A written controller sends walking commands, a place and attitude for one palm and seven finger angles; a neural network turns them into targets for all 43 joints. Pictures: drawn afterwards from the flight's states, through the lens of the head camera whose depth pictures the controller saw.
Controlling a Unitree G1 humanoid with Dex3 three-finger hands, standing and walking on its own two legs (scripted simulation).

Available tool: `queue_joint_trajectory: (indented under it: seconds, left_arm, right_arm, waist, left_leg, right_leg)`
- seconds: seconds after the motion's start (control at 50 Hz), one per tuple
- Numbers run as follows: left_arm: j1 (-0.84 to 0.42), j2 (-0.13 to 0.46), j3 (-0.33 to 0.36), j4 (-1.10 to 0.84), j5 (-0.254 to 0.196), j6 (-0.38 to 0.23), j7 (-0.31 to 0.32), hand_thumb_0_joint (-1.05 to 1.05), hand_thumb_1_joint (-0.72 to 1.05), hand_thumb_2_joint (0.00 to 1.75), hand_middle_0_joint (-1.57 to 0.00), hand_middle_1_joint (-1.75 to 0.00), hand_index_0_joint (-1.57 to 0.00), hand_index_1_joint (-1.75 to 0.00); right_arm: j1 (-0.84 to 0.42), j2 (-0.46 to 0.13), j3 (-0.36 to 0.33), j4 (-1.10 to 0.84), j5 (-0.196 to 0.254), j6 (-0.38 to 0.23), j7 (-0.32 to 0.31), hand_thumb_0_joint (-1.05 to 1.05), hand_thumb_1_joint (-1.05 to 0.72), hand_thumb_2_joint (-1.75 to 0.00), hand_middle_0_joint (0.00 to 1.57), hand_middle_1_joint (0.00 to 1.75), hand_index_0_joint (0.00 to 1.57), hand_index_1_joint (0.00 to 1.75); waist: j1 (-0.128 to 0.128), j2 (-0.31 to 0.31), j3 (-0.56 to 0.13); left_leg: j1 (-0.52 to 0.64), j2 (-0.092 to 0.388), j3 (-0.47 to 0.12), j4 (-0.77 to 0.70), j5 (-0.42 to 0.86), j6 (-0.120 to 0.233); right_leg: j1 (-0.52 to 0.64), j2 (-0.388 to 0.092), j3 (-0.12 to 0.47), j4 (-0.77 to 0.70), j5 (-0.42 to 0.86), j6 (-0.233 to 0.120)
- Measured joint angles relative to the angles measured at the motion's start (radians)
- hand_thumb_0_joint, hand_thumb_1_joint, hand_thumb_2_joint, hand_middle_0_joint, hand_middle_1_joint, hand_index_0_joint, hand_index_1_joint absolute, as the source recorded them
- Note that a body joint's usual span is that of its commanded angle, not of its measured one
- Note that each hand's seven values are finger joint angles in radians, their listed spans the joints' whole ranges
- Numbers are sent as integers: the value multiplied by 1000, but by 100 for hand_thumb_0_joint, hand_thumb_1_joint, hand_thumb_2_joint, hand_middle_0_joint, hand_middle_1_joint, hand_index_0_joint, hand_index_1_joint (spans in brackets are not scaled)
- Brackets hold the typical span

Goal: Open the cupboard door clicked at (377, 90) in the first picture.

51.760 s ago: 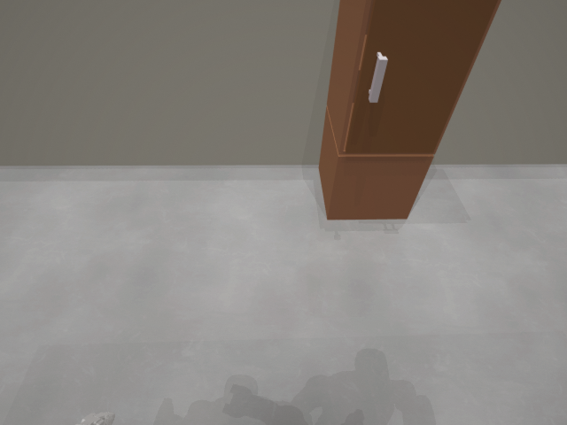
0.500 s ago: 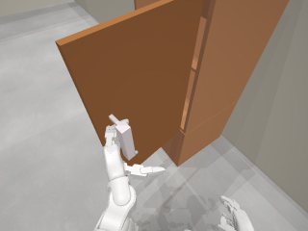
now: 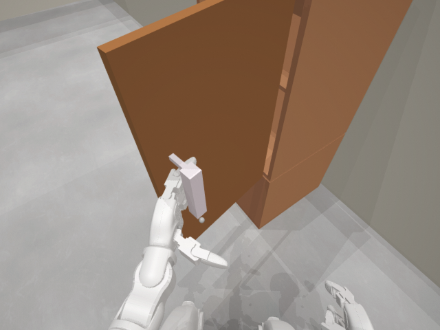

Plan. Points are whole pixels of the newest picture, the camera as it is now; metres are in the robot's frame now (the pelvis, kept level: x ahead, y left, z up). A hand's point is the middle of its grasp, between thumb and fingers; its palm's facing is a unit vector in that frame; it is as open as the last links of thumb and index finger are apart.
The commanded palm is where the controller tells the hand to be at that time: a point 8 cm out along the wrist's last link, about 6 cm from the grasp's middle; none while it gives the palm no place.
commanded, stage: slide the hand sideways off the handle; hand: left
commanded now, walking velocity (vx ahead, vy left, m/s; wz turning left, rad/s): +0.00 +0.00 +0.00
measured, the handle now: (187, 186) +0.36 +0.08 +0.06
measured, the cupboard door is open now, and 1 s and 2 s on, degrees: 100 100 100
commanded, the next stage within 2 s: draw the hand back to the body in 0.92 s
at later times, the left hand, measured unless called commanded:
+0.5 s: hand (181, 244) +0.26 +0.08 +0.05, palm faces -0.02 -1.00 +0.01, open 16.3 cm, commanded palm +0.22 +0.13 +0.05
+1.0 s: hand (156, 278) +0.20 +0.11 +0.05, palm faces -0.02 -1.00 -0.01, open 16.4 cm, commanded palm +0.18 +0.16 +0.05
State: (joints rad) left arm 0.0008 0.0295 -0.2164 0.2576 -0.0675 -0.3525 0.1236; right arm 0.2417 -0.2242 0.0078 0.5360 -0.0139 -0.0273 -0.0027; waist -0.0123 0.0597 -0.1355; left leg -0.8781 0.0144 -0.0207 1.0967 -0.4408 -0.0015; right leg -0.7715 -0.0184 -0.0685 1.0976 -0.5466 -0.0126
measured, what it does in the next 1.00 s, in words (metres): stands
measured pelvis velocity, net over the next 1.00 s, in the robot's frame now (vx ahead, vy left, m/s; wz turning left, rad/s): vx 0.01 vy -0.01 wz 0.00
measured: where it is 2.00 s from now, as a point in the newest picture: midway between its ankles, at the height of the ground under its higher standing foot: outside the picture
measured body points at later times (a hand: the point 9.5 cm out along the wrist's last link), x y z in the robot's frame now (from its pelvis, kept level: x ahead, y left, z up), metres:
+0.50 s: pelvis +0.03 +0.00 -0.01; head +0.09 +0.00 +0.44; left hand +0.25 +0.13 +0.05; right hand +0.22 -0.22 -0.09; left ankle +0.06 +0.12 -0.66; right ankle +0.00 -0.11 -0.66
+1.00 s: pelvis +0.01 -0.01 -0.02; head +0.06 -0.02 +0.42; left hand +0.20 +0.16 +0.05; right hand +0.20 -0.24 -0.10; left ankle +0.06 +0.12 -0.66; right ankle +0.00 -0.11 -0.66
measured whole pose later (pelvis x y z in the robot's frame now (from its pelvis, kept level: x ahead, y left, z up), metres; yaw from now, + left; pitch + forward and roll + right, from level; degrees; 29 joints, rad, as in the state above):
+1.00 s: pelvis +0.01 -0.01 -0.02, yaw +0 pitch +15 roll -2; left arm 0.58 0.14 -0.07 -0.23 -0.15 -0.43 -0.09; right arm 0.24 -0.23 0.00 0.41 -0.01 -0.05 -0.03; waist 0.01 0.05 -0.17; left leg -0.98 0.03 -0.05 1.23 -0.52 -0.02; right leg -0.86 0.00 -0.09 1.22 -0.62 -0.03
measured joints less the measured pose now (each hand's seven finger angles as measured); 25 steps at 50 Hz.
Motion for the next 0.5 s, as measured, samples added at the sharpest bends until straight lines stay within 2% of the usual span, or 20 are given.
queue_joint_trajectory:
  seconds: [0.04,0.14,0.26,0.38,0.5]
  left_arm:
    - [21,-22,5,-17,3,9,16,-1,-51,30,-14,-34,-17,-36]
    - [78,-35,8,-71,54,11,53,-1,-51,30,-14,-38,-18,-34]
    - [215,-19,-21,-196,78,-8,41,-1,-50,30,-14,-35,-16,-31]
    - [344,6,-27,-285,82,-9,25,-1,-50,30,-15,-32,-15,-30]
    - [397,40,3,-350,53,-38,-18,-1,-50,30,-15,-31,-16,-31]
  right_arm:
    - [11,0,0,-10,-1,1,5,1,-90,-90,20,30,20,30]
    - [28,8,1,-45,-11,9,27,2,-90,-90,20,30,20,30]
    - [30,15,0,-83,-13,24,36,2,-90,-90,20,30,20,30]
    - [8,19,9,-112,-14,29,27,2,-90,-90,20,30,20,30]
    - [-20,24,13,-122,-12,11,15,1,-90,-90,20,30,20,30]
  waist:
    - [-2,-6,-6]
    - [-14,-24,-22]
    - [-8,-32,-23]
    - [5,-31,-18]
    - [13,-28,-20]
  left_leg:
    - [5,0,11,-9,0,4]
    - [1,4,28,-4,-13,8]
    - [3,8,33,12,-39,9]
    - [-1,6,26,22,-53,8]
    - [-34,6,11,53,-68,3]
  right_leg:
    - [0,-1,11,-5,2,4]
    - [-13,1,28,3,-7,8]
    - [-10,5,34,11,-26,9]
    - [-8,3,27,16,-41,10]
    - [-32,4,13,42,-58,5]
